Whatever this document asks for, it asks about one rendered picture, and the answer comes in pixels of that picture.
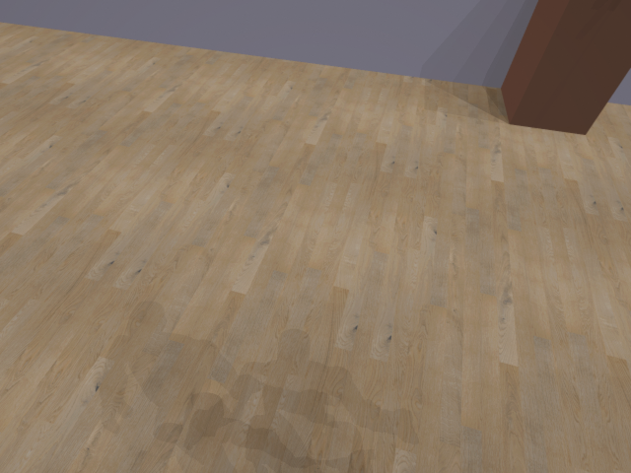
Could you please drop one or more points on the cabinet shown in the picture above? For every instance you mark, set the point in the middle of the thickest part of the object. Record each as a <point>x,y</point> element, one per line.
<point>572,58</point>

